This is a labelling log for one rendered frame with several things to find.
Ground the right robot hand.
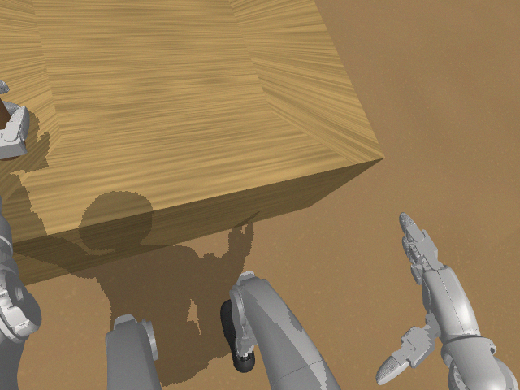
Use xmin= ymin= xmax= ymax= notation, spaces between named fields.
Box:
xmin=375 ymin=212 xmax=481 ymax=385

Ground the can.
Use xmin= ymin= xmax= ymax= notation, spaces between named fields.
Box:
xmin=0 ymin=98 xmax=26 ymax=161

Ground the right robot arm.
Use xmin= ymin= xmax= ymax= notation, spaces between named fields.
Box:
xmin=440 ymin=335 xmax=518 ymax=390

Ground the right robot foot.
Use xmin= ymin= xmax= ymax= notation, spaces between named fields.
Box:
xmin=220 ymin=299 xmax=255 ymax=373

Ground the left robot arm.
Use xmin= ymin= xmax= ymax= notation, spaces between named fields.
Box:
xmin=0 ymin=196 xmax=41 ymax=390

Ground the left robot hand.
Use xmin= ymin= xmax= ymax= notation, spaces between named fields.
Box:
xmin=0 ymin=80 xmax=30 ymax=159

